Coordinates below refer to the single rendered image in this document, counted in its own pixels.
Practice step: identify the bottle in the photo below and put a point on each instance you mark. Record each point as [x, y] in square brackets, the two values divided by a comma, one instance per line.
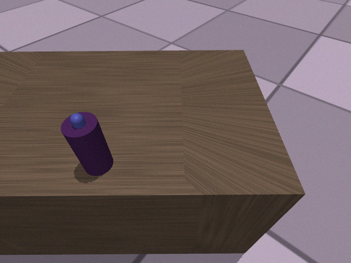
[83, 133]

